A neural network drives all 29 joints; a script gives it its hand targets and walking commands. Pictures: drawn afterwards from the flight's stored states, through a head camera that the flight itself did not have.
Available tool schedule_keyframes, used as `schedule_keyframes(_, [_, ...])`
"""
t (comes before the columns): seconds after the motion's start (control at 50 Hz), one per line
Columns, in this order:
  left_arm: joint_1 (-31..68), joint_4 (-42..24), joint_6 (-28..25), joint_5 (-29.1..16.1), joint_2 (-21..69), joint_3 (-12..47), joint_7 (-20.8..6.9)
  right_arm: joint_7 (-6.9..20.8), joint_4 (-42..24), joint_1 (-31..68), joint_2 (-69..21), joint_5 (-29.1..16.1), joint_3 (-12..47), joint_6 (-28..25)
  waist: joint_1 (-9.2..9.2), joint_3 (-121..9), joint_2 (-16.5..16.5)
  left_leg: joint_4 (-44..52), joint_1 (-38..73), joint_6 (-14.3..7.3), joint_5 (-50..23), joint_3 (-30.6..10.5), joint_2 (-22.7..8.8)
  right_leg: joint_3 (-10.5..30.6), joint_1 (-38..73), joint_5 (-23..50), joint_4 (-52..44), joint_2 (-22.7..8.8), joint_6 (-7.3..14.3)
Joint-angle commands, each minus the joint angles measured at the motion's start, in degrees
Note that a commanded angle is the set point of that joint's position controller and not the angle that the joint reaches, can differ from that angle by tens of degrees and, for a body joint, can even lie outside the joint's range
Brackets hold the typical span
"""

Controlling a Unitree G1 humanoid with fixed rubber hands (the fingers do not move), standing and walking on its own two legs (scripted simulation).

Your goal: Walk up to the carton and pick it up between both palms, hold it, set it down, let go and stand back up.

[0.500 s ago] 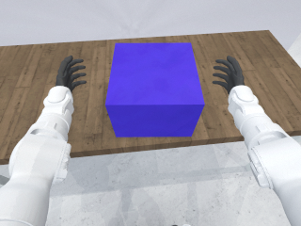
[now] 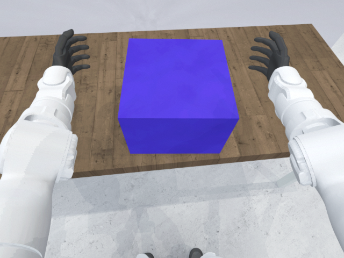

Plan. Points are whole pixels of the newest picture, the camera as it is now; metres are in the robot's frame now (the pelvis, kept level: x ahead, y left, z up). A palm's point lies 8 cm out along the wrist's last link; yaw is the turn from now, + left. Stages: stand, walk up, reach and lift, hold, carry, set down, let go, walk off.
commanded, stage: reach and lift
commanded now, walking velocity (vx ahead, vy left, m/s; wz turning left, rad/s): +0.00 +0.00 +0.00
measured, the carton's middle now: (175, 97) +0.53 +0.01 -0.01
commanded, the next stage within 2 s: none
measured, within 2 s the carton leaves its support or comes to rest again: neither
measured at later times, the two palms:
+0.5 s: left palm (89, 98) +0.48 +0.23 +0.04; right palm (258, 99) +0.48 -0.20 +0.04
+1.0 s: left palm (104, 101) +0.48 +0.20 +0.03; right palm (244, 100) +0.48 -0.16 +0.04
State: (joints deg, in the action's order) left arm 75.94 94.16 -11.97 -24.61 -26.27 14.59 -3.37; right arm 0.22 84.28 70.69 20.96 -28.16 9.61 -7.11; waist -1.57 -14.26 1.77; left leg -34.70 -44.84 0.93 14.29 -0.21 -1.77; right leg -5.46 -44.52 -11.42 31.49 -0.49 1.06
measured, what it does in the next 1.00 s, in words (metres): stands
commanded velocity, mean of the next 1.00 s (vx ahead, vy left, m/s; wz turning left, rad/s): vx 0.00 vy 0.00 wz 0.00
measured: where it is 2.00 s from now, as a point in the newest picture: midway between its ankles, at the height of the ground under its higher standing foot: outside the picture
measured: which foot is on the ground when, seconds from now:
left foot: down 0.00-1.00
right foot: down 0.00-1.00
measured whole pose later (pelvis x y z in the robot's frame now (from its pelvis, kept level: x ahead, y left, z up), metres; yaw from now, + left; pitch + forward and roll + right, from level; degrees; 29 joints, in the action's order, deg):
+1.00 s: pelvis -0.01 +0.00 -0.02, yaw +1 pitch +32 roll +0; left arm 71.1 97.2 -25.5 -16.4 -17.1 4.9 -1.4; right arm -4.5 83.7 65.8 11.6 -13.6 -2.4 -18.7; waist -2.6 -16.4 1.7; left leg -41.7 -57.7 0.9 16.1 -0.3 -0.9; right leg -5.4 -58.0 -14.3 40.2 -1.7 1.1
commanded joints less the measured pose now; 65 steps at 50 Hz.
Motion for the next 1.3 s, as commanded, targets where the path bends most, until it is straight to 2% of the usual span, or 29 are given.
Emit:
schedule_keyframes(0.0, [17.24,-5.27,-3.59,1.05,-6.31,-1.01,-0.41,0.03,-6.36,17.41,8.68,0.07,-0.65,-3.52,0.74,-32.69,-3.80,0.47,12.55,1.93,-26.14,0.86,1.51,1.98,24.26,23.95,1.92,0.53,-2.65])
schedule_keyframes(0.06, [15.55,-5.22,-5.79,2.46,-5.78,-2.55,-0.40,-0.16,-8.35,16.22,7.18,1.11,-0.86,-5.73,1.24,-33.80,-3.48,0.07,10.97,2.05,-26.88,1.35,1.79,2.28,24.15,24.53,2.49,0.64,-2.76])
schedule_keyframes(0.08, [14.30,-1.30,-6.47,2.82,-4.84,-2.37,-0.61,-0.17,-5.65,15.05,6.13,2.01,-0.91,-6.05,0.85,-30.13,-2.24,-0.04,9.04,1.80,-24.66,1.39,1.82,2.15,23.45,22.92,3.08,0.46,-2.79])
schedule_keyframes(0.18, [19.89,-8.16,-10.69,0.56,-5.05,-1.29,0.99,-0.03,-9.69,16.37,6.94,3.57,-4.22,-9.46,0.36,-40.01,-6.91,-3.25,14.46,3.22,-26.21,1.55,1.10,1.05,14.20,17.59,4.04,0.96,-1.72])
schedule_keyframes(0.22, [19.73,-9.88,-11.69,0.93,-4.19,-1.73,1.67,0.07,-9.29,15.97,7.22,3.85,-5.32,-10.60,0.19,-43.72,-8.86,-4.83,16.42,3.80,-29.27,1.70,0.82,0.78,11.85,19.80,5.14,1.14,-1.57])
schedule_keyframes(0.28, [19.07,-7.61,-12.47,1.65,-5.41,-3.70,1.34,-0.82,-9.00,16.52,7.53,5.44,-5.67,-11.69,0.17,-45.76,-6.33,-6.57,12.75,3.66,-29.91,2.31,1.27,1.38,15.43,24.26,7.19,0.98,-2.07])
schedule_keyframes(0.32, [17.54,-4.47,-12.87,1.78,-4.11,-3.42,1.25,-1.10,-5.98,16.14,7.83,5.78,-6.05,-12.25,-0.58,-44.64,-6.48,-6.38,9.78,3.82,-27.80,2.14,1.02,1.31,14.99,23.47,8.41,0.95,-2.12])
schedule_keyframes(0.34, [17.74,-5.88,-13.24,1.93,-3.35,-2.91,1.53,-1.08,-6.42,16.51,8.28,5.51,-6.08,-13.10,0.09,-46.24,-7.79,-7.16,10.54,4.14,-28.91,2.16,1.16,1.16,13.99,23.10,8.84,1.06,-2.24])
schedule_keyframes(0.36, [16.50,-4.19,-13.24,2.80,-3.79,-3.93,1.63,-1.07,-6.01,15.93,7.59,5.61,-5.20,-13.42,1.04,-46.39,-7.14,-7.55,10.47,3.81,-30.07,2.49,1.27,1.31,13.72,23.23,8.93,0.95,-2.28])
schedule_keyframes(0.42, [16.13,-1.24,-13.61,2.07,-3.94,-4.15,1.39,-0.95,-5.74,16.61,6.58,4.95,-4.15,-13.39,1.51,-44.16,-3.93,-7.48,7.79,2.97,-26.21,2.62,1.25,1.24,13.44,20.79,9.15,1.07,-2.71])
schedule_keyframes(0.44, [16.06,-0.05,-13.81,2.24,-4.53,-4.63,1.36,-0.91,-6.38,17.37,6.05,4.76,-3.59,-13.42,2.51,-43.02,-2.77,-7.12,5.42,2.48,-24.56,2.89,1.43,1.80,14.95,20.34,9.50,1.15,-2.74])
schedule_keyframes(0.46, [16.21,-0.40,-14.13,2.03,-4.19,-4.24,1.36,-0.86,-6.87,17.68,5.55,4.32,-2.85,-13.50,2.21,-42.51,-2.27,-6.99,3.34,2.29,-23.44,3.09,1.52,2.17,16.66,20.81,9.87,0.70,-3.02])
schedule_keyframes(0.52, [16.40,-0.80,-14.67,2.12,-4.94,-5.09,1.47,-0.80,-6.96,17.88,4.69,3.47,-1.55,-13.76,3.59,-42.26,-1.52,-7.03,0.79,1.87,-23.87,3.43,1.88,3.08,19.16,22.48,11.19,0.52,-3.20])
schedule_keyframes(0.54, [16.74,-2.14,-14.83,1.66,-4.47,-4.53,1.53,-0.66,-7.05,17.96,4.85,2.91,-1.69,-13.75,2.83,-43.25,-1.86,-7.14,0.71,2.07,-23.58,3.22,1.65,3.26,18.90,22.33,11.58,0.39,-3.19])
schedule_keyframes(0.56, [16.86,-2.41,-14.92,1.54,-4.42,-4.55,1.50,-0.61,-6.48,17.42,4.32,2.82,-1.14,-13.47,3.13,-42.72,-2.21,-6.94,-0.04,2.02,-23.74,3.32,1.77,3.38,19.45,22.82,11.63,0.23,-2.94])
schedule_keyframes(0.64, [19.14,-1.20,-14.02,0.22,-1.94,-1.94,1.60,-0.18,-3.12,18.80,4.20,3.83,-2.30,-12.10,1.46,-38.98,-2.72,-6.95,3.11,2.49,-19.74,2.81,1.30,2.60,11.17,13.90,9.86,0.69,-2.31])
schedule_keyframes(0.66, [19.17,-2.36,-14.01,-0.09,-0.64,-0.90,1.64,-0.13,-3.54,18.52,3.96,4.32,-2.90,-12.27,0.64,-40.45,-3.19,-7.44,5.16,3.05,-20.94,2.45,1.01,2.01,9.27,14.05,9.91,0.85,-1.92])
schedule_keyframes(0.7, [19.82,-0.90,-14.22,-0.09,-1.41,-1.62,1.41,-0.32,-3.95,19.33,3.38,5.55,-3.11,-12.26,1.02,-40.36,-1.78,-8.10,3.64,2.24,-20.74,2.62,1.40,2.62,10.63,15.73,10.37,0.57,-2.13])
schedule_keyframes(0.76, [17.01,-0.33,-14.92,2.10,0.09,-3.96,0.92,-1.18,-5.29,17.94,0.69,7.30,-3.71,-12.93,0.91,-40.96,-0.58,-7.70,-1.55,1.75,-21.00,2.96,2.10,3.69,17.19,21.33,11.11,-0.27,-2.79])
schedule_keyframes(0.78, [17.00,-0.58,-15.23,3.28,-0.17,-5.05,0.75,-1.60,-6.05,17.86,0.31,8.03,-4.28,-13.16,1.48,-41.99,-1.33,-7.21,-3.02,1.71,-20.30,3.23,2.39,4.49,19.66,21.95,11.07,-0.74,-2.88])
schedule_keyframes(0.82, [16.82,-0.52,-15.50,5.03,0.13,-6.80,0.61,-2.54,-6.00,17.06,-1.38,10.15,-6.19,-13.31,0.91,-40.75,-1.88,-6.11,-7.31,1.62,-17.81,3.56,2.78,5.24,24.01,23.23,11.60,-1.52,-3.04])
schedule_keyframes(0.84, [17.31,-1.37,-15.85,5.76,0.80,-7.82,0.80,-2.66,-7.55,17.62,-2.74,10.62,-7.14,-13.63,1.62,-41.23,-1.50,-5.34,-7.18,1.36,-17.58,3.81,2.68,5.26,24.05,22.32,11.28,-1.52,-2.85])
schedule_keyframes(0.88, [19.19,-3.87,-16.01,7.16,1.95,-8.10,1.52,-3.29,-9.15,17.67,-2.59,12.90,-9.76,-14.11,0.39,-43.30,-3.96,-5.53,-3.98,2.38,-18.19,3.67,2.85,5.00,22.82,21.06,10.81,-1.31,-2.44])
schedule_keyframes(0.9, [19.02,-3.56,-15.77,8.37,0.52,-9.87,1.81,-3.91,-10.17,18.30,-2.50,14.62,-11.53,-14.17,0.88,-42.92,-3.95,-5.22,-4.02,2.25,-17.99,3.93,2.74,4.68,23.00,20.90,10.45,-1.26,-2.44])
schedule_keyframes(0.96, [20.40,-5.53,-15.99,9.54,2.83,-11.30,2.87,-4.67,-10.94,17.81,-5.20,18.12,-14.50,-13.76,-0.38,-43.07,-3.83,-4.67,-0.94,2.49,-17.67,3.56,2.66,4.10,21.30,18.84,9.44,-0.78,-2.15])
schedule_keyframes(1.0, [20.14,-5.54,-15.63,11.01,3.94,-12.20,3.50,-4.65,-10.22,17.17,-5.71,19.68,-15.86,-13.29,-0.54,-42.30,-4.30,-4.81,2.82,2.92,-19.67,3.43,2.34,3.74,19.93,18.80,8.62,-0.38,-1.72])
schedule_keyframes(1.08, [17.20,-6.02,-15.66,12.34,6.49,-14.19,4.08,-3.38,-10.02,15.92,-7.64,18.75,-14.97,-12.83,1.99,-41.21,-6.11,-4.70,7.13,3.47,-24.36,3.25,1.82,2.97,18.85,19.43,7.83,-0.19,-0.81])
schedule_keyframes(1.14, [17.73,-6.76,-16.60,13.29,6.03,-15.41,4.24,-3.03,-10.65,15.57,-7.61,20.17,-16.23,-13.53,2.26,-42.35,-5.81,-4.44,8.11,3.48,-26.19,3.35,1.40,2.97,19.98,20.90,7.38,-0.16,-0.78])
schedule_keyframes(1.28, [17.68,-5.14,-16.69,15.10,9.24,-17.48,2.90,-2.82,-10.56,16.21,-10.45,24.10,-18.40,-14.39,0.93,-37.80,-2.63,-3.74,9.02,3.21,-26.95,2.82,1.25,2.81,21.10,23.64,6.02,-0.19,-1.37])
